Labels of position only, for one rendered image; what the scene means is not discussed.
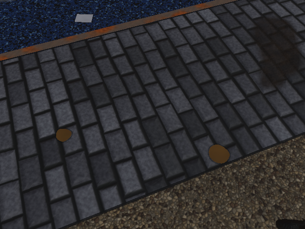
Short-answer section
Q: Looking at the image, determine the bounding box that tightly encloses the right robot hand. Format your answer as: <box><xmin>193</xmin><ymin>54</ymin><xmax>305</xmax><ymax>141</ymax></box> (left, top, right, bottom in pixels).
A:
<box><xmin>275</xmin><ymin>219</ymin><xmax>305</xmax><ymax>229</ymax></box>

